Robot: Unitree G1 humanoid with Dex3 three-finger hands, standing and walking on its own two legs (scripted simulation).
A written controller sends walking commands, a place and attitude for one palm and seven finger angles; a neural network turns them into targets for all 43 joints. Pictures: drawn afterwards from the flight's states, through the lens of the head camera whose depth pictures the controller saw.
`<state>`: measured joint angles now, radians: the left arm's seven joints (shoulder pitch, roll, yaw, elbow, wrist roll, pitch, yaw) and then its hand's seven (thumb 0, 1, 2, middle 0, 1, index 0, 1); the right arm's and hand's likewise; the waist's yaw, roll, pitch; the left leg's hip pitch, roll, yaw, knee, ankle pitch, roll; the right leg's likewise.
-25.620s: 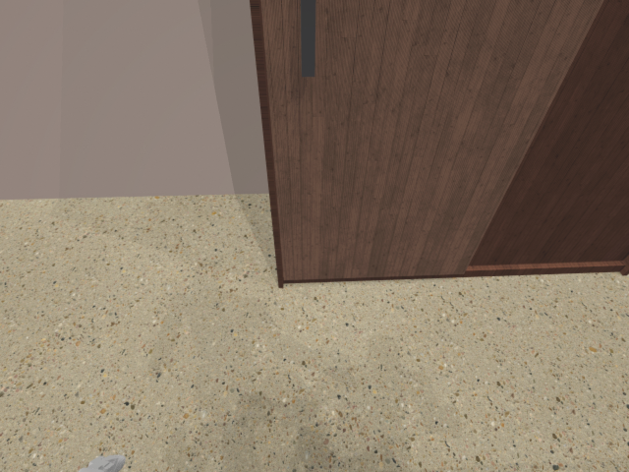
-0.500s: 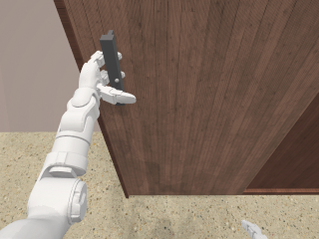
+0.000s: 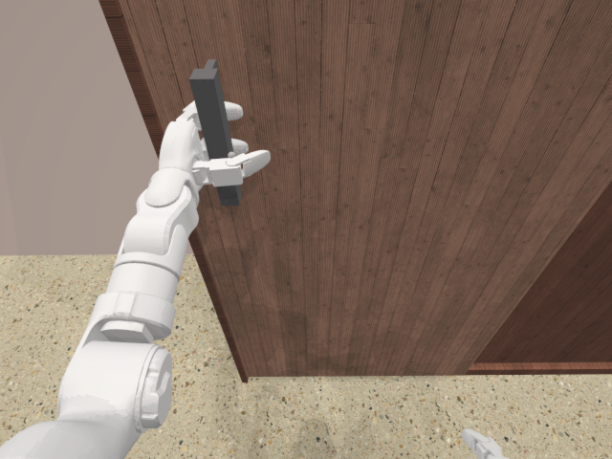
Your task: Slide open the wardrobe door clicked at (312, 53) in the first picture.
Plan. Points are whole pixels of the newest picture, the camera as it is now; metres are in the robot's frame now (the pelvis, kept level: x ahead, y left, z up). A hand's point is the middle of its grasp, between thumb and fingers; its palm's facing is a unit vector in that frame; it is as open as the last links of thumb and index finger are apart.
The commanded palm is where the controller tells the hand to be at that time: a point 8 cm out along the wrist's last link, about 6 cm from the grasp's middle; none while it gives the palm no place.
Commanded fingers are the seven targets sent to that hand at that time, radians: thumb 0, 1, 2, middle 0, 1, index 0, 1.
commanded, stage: grip the handle and tug to test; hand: left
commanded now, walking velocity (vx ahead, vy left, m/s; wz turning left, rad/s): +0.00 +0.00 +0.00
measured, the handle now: (222, 136) +0.48 +0.15 +0.19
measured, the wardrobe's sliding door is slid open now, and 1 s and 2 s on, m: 0.00 0.00 0.00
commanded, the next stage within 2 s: tug the door sideways, standing still in 0.98 s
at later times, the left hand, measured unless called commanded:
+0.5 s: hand (232, 154) +0.44 +0.12 +0.20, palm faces +0.04 -1.00 +0.01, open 5.9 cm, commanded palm +0.40 +0.18 +0.20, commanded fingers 0.00 0.90 0.90 -0.45 -1.40 -0.45 -1.40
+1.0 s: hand (233, 156) +0.43 +0.12 +0.20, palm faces +0.05 -1.00 +0.01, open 6.1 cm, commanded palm +0.37 +0.17 +0.20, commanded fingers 0.00 0.90 0.90 -0.45 -1.40 -0.45 -1.40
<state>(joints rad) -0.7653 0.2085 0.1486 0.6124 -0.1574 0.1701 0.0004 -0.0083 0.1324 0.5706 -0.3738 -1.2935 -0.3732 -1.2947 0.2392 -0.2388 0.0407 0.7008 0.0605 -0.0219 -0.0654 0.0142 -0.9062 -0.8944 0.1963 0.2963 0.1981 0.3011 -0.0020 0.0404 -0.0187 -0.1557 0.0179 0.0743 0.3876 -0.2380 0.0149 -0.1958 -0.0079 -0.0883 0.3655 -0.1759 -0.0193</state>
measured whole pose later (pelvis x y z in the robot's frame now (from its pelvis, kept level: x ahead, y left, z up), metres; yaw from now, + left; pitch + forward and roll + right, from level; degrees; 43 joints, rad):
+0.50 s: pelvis +0.00 +0.00 +0.00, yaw +0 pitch +0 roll +0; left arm -0.75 0.22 0.17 0.59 -0.16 0.20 -0.01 0.01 0.63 0.80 -0.40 -1.40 -0.41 -1.40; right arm 0.22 -0.24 0.05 0.68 0.06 0.00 -0.07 0.01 -0.91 -0.89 0.20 0.30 0.20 0.30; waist -0.01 0.04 -0.02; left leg -0.14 0.03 0.08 0.38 -0.24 0.01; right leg -0.18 0.00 -0.08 0.36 -0.18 -0.02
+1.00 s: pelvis +0.03 +0.00 +0.00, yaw -3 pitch +1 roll +0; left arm -0.51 0.21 0.22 0.23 -0.17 0.30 0.02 -0.01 0.69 0.74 -0.31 -1.40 -0.30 -1.40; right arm 0.21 -0.24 0.03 0.61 0.06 0.03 -0.04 0.02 -0.91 -0.89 0.20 0.30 0.20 0.30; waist -0.03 0.05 -0.04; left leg -0.09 0.04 0.12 0.34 -0.26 0.00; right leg -0.16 0.02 -0.04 0.34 -0.19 -0.02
